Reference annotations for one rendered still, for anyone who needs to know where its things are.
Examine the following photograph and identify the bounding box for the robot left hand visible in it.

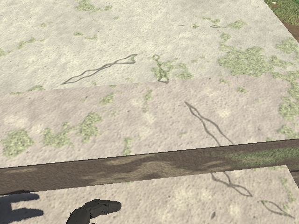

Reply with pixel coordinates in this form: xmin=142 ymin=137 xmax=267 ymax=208
xmin=65 ymin=199 xmax=121 ymax=224

